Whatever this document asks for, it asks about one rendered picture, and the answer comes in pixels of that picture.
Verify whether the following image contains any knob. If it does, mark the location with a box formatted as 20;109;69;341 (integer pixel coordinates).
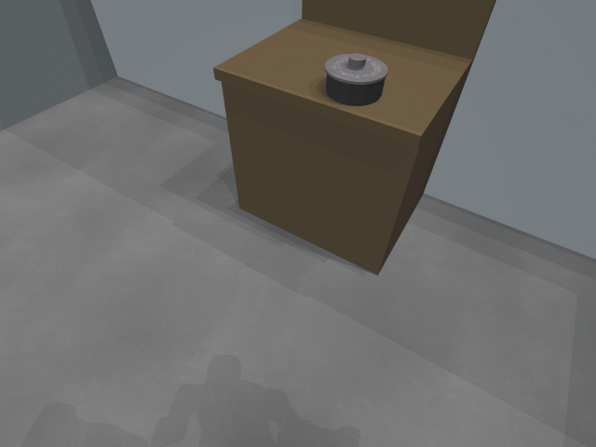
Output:
348;53;366;67

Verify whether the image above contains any pot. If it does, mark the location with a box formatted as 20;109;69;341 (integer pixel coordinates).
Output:
326;75;385;106

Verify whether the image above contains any lid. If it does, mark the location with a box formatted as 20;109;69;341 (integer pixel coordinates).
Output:
325;54;388;85

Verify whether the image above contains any table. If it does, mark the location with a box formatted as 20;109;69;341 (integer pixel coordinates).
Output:
213;0;496;276

